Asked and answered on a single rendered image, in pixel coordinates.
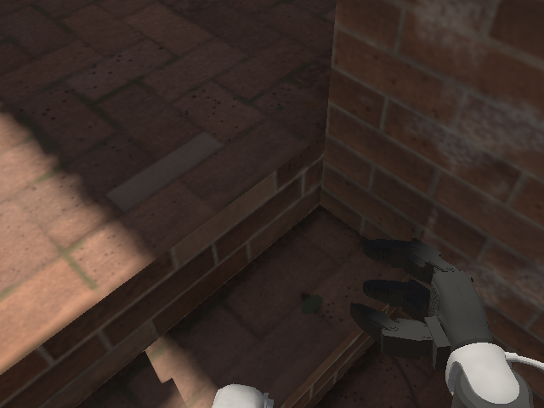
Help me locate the stairs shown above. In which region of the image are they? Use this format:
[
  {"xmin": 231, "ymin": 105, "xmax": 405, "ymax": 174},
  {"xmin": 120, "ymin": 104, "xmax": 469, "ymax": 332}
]
[{"xmin": 0, "ymin": 134, "xmax": 453, "ymax": 408}]

